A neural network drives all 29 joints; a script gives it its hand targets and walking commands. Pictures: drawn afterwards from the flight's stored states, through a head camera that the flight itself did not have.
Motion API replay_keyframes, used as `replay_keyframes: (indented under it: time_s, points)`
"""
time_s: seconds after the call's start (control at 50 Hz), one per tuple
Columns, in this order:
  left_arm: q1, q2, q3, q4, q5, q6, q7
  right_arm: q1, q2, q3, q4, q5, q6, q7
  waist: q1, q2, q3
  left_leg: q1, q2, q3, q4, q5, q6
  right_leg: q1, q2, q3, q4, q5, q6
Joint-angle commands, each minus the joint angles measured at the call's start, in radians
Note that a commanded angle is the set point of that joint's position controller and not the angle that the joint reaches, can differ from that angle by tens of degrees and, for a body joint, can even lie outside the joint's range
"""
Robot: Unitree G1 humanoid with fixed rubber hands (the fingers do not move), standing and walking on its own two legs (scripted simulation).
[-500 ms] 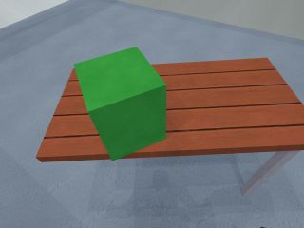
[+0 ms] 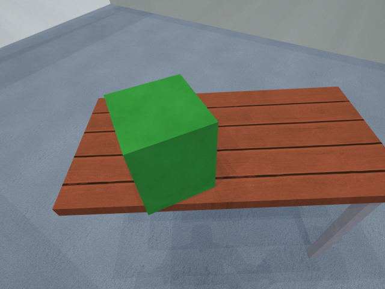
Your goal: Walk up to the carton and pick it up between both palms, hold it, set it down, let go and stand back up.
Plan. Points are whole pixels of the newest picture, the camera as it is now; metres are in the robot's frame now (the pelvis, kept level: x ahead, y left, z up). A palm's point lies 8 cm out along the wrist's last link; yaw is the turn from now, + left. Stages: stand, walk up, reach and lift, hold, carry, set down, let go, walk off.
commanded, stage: walk up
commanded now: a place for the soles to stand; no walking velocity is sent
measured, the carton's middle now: (164, 145) +0.48 +0.10 +0.02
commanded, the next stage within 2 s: stand in 1.56 s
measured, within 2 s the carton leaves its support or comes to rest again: neither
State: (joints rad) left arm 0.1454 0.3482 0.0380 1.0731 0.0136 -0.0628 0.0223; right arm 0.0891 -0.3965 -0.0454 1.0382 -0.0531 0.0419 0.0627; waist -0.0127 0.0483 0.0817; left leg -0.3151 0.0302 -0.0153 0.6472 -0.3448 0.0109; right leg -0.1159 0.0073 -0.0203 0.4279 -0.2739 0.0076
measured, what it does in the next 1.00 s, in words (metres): steps to the left: left foot, then right foot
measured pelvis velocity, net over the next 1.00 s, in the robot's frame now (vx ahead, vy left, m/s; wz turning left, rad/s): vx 0.07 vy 0.12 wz -0.02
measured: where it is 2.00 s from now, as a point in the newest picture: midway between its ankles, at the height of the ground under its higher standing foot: outside the picture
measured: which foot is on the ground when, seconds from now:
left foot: up 0.00-0.14, down 0.16-1.00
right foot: down 0.00-0.18, up 0.20-0.46, down 0.48-1.00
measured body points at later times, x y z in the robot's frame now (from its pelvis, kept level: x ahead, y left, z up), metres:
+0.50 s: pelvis +0.06 +0.10 -0.03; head +0.10 +0.07 +0.42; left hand +0.12 +0.43 -0.13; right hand +0.15 -0.21 -0.16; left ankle +0.08 +0.18 -0.74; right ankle +0.12 +0.01 -0.74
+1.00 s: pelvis +0.07 +0.12 +0.00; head +0.10 +0.14 +0.45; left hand +0.21 +0.42 -0.14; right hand +0.18 -0.19 -0.11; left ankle +0.06 +0.22 -0.74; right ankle +0.11 +0.01 -0.74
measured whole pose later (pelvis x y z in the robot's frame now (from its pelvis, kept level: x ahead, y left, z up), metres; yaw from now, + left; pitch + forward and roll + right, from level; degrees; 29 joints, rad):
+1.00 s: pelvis +0.07 +0.12 +0.00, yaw -1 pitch -3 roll +0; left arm 0.01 0.37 0.01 1.06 -0.01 -0.02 -0.01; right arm 0.06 -0.35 0.00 1.04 0.00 -0.03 0.00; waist -0.01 -0.04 0.13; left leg -0.14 -0.02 0.02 0.49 -0.29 0.03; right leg -0.22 -0.01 -0.05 0.46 -0.19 -0.01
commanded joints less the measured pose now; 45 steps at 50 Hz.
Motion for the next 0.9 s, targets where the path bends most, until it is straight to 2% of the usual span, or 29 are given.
replay_keyframes:
  time_s: [0.0,0.04,0.08,0.12,0.14,0.16,0.18,0.2,0.22,0.26,0.3,0.38,0.42,0.44,0.46,0.48,0.5,0.52,0.54,0.56,0.58,0.6,0.62,0.64,0.66,0.7,0.74,0.78,0.88]
  points:
    - [0.072,0.386,0.113,-0.081,-0.001,-0.033,0.054,-0.061,-0.203,-0.079,-0.180,-0.006,-0.001,0.021,0.022,-0.124,-0.029,-0.313,0.107,-0.126,0.207,-0.103,0.023,0.141,-0.440,0.353,-0.083,0.244,-0.282]
    - [0.091,0.388,0.117,-0.103,0.001,-0.037,0.052,-0.066,-0.205,-0.086,-0.208,-0.003,-0.001,0.031,0.037,-0.162,-0.017,-0.279,0.105,-0.086,0.168,-0.126,0.020,0.109,-0.417,0.292,-0.022,0.360,-0.272]
    - [0.079,0.397,0.117,-0.130,0.001,-0.035,0.048,-0.056,-0.209,-0.097,-0.227,0.003,-0.002,0.039,0.032,-0.204,-0.017,-0.177,0.088,-0.050,0.104,-0.111,0.025,0.012,-0.387,0.240,0.016,0.330,-0.252]
    - [0.014,0.390,0.108,-0.158,-0.001,-0.025,0.046,0.040,-0.214,-0.111,-0.212,0.003,-0.007,0.040,-0.036,-0.205,-0.015,0.036,0.048,0.005,-0.032,0.021,0.042,-0.174,-0.297,0.130,0.107,0.215,-0.194]
    - [-0.009,0.349,0.094,-0.175,-0.004,-0.019,0.044,0.144,-0.229,-0.125,-0.181,-0.001,-0.010,0.037,-0.092,-0.142,-0.048,0.232,-0.006,0.048,-0.081,0.063,0.062,-0.311,-0.217,0.049,0.230,0.174,-0.148]
    - [0.026,0.269,0.070,-0.196,-0.010,-0.017,0.040,0.231,-0.321,-0.151,-0.177,-0.011,-0.018,0.028,-0.141,0.163,-0.066,0.340,0.111,-0.191,-0.283,-0.105,0.114,-0.469,-0.065,-0.074,0.537,0.045,-0.086]
    - [0.059,0.252,0.058,-0.196,-0.012,-0.013,0.046,0.227,-0.388,-0.155,-0.203,0.008,-0.024,0.023,-0.140,0.328,-0.052,0.298,0.291,-0.525,-0.433,-0.200,0.231,-0.571,0.045,-0.073,0.709,-0.361,-0.055]
    - [0.075,0.324,0.067,-0.169,-0.008,-0.011,0.054,0.210,-0.387,-0.154,-0.216,0.028,-0.020,0.026,-0.125,0.242,-0.043,0.215,0.343,-0.592,-0.449,-0.224,0.302,-0.505,-0.001,0.023,0.783,-0.400,-0.051]
    - [0.087,0.343,0.067,-0.163,-0.010,-0.015,0.054,0.186,-0.359,-0.150,-0.235,0.031,-0.014,0.022,-0.100,0.160,-0.024,0.186,0.337,-0.534,-0.433,-0.218,0.313,-0.508,-0.023,0.040,0.809,-0.380,-0.054]
    - [0.154,0.327,0.059,-0.133,-0.011,-0.018,0.044,0.121,-0.312,-0.134,-0.259,0.036,-0.025,0.001,-0.040,0.061,-0.024,0.151,0.287,-0.383,-0.341,-0.077,0.270,-0.472,-0.065,0.066,0.773,-0.259,-0.064]
    - [0.196,0.309,0.056,-0.132,-0.003,-0.021,0.030,0.111,-0.288,-0.118,-0.268,0.034,-0.037,-0.011,-0.009,0.043,-0.028,0.075,0.261,-0.280,-0.295,0.057,0.243,-0.382,-0.081,0.038,0.630,-0.244,-0.059]
    - [0.184,0.267,0.054,-0.153,0.007,-0.020,0.017,0.097,-0.239,-0.085,-0.276,0.038,-0.052,-0.032,0.005,0.033,-0.061,0.040,0.300,-0.220,-0.222,0.361,0.248,-0.226,-0.067,0.011,0.362,-0.188,-0.055]
    - [0.227,0.250,0.060,-0.139,0.012,-0.022,0.017,0.027,-0.205,-0.057,-0.285,0.051,-0.054,-0.038,0.062,0.011,-0.100,-0.061,0.248,-0.123,-0.106,0.408,0.173,-0.003,-0.056,0.012,0.148,0.026,-0.072]
    - [0.228,0.267,0.066,-0.138,0.019,-0.023,0.019,0.022,-0.163,-0.038,-0.286,0.061,-0.055,-0.041,0.072,-0.037,-0.121,-0.097,0.200,-0.091,-0.031,0.341,0.111,0.065,-0.092,0.099,0.057,0.120,-0.082]
    - [0.198,0.322,0.075,-0.151,0.024,-0.026,0.023,0.040,-0.119,-0.022,-0.283,0.072,-0.053,-0.044,0.059,-0.192,-0.135,-0.140,0.083,-0.016,0.122,0.191,0.034,0.070,-0.268,0.364,-0.089,0.140,-0.135]
    - [0.110,0.379,0.079,-0.179,0.006,-0.024,0.020,0.074,-0.159,-0.042,-0.252,0.076,-0.030,-0.053,0.039,-0.224,-0.100,-0.096,-0.020,-0.002,0.232,-0.218,0.002,-0.095,-0.404,0.533,-0.144,0.034,-0.235]
    - [0.061,0.377,0.076,-0.190,0.006,-0.019,0.018,0.078,-0.217,-0.058,-0.216,0.071,-0.021,-0.059,0.039,-0.200,-0.074,0.000,0.002,-0.059,0.329,-0.288,0.021,-0.210,-0.425,0.535,-0.113,-0.012,-0.323]
    - [0.050,0.340,0.067,-0.192,0.006,-0.018,0.018,0.080,-0.213,-0.054,-0.207,0.069,-0.027,-0.057,0.028,-0.183,-0.056,-0.008,0.001,-0.071,0.312,-0.282,0.028,-0.201,-0.397,0.481,-0.072,0.072,-0.332]
    - [0.036,0.316,0.058,-0.194,0.003,-0.019,0.019,0.084,-0.190,-0.049,-0.199,0.069,-0.035,-0.056,0.011,-0.170,-0.066,-0.008,0.007,-0.081,0.255,-0.254,0.025,-0.172,-0.362,0.404,-0.022,0.212,-0.315]
    - [0.021,0.304,0.050,-0.202,-0.001,-0.019,0.020,0.115,-0.174,-0.050,-0.181,0.070,-0.043,-0.057,-0.009,-0.177,-0.092,0.015,0.016,-0.072,0.163,-0.183,0.027,-0.145,-0.327,0.329,0.018,0.305,-0.268]
    - [-0.003,0.289,0.043,-0.205,-0.007,-0.016,0.016,0.156,-0.172,-0.050,-0.156,0.066,-0.054,-0.060,-0.032,-0.174,-0.115,0.086,0.030,-0.058,0.031,-0.061,0.026,-0.159,-0.295,0.258,0.070,0.387,-0.218]
    - [-0.033,0.270,0.033,-0.211,-0.013,-0.010,0.011,0.184,-0.179,-0.050,-0.134,0.058,-0.068,-0.065,-0.053,-0.135,-0.138,0.186,0.061,-0.084,-0.127,0.161,0.027,-0.196,-0.241,0.182,0.142,0.431,-0.155]
    - [-0.050,0.225,0.026,-0.219,-0.023,-0.001,0.006,0.159,-0.220,-0.055,-0.128,0.042,-0.082,-0.071,-0.030,-0.040,-0.147,0.177,0.134,-0.235,-0.227,0.303,0.055,-0.190,-0.142,0.095,0.270,0.417,-0.090]
    - [-0.025,0.212,0.026,-0.213,-0.029,0.012,0.002,0.069,-0.248,-0.053,-0.146,0.040,-0.092,-0.071,0.019,-0.039,-0.112,0.132,0.203,-0.324,-0.228,0.345,0.100,-0.211,-0.070,0.062,0.261,0.227,-0.050]
    - [-0.023,0.247,0.035,-0.174,-0.025,0.019,0.002,0.013,-0.264,-0.050,-0.145,0.053,-0.093,-0.067,0.025,-0.035,-0.093,0.048,0.218,-0.294,-0.170,0.362,0.147,-0.122,-0.063,0.056,0.222,0.105,-0.048]
    - [-0.041,0.255,0.033,-0.148,-0.020,0.008,-0.001,-0.010,-0.204,-0.028,-0.136,0.062,-0.092,-0.067,0.029,-0.039,-0.100,0.030,0.159,-0.191,-0.167,0.371,0.091,-0.051,-0.090,0.082,0.140,0.209,-0.068]
    - [-0.080,0.250,0.028,-0.141,-0.025,0.012,-0.010,0.006,-0.191,-0.021,-0.111,0.062,-0.093,-0.074,0.010,0.012,-0.136,0.076,0.120,-0.153,-0.194,0.410,0.026,-0.028,-0.121,0.092,0.133,0.311,-0.085]
    - [-0.098,0.234,0.020,-0.124,-0.027,0.018,-0.013,-0.004,-0.192,-0.017,-0.093,0.060,-0.096,-0.076,0.011,0.039,-0.163,0.125,0.124,-0.146,-0.203,0.460,0.023,-0.019,-0.122,0.083,0.109,0.318,-0.082]
    - [-0.133,0.216,0.009,-0.080,-0.025,0.030,-0.018,-0.047,-0.178,-0.008,-0.064,0.059,-0.095,-0.076,0.014,0.045,-0.158,0.139,0.135,-0.138,-0.285,0.436,0.021,0.018,-0.120,0.074,0.028,0.278,-0.063]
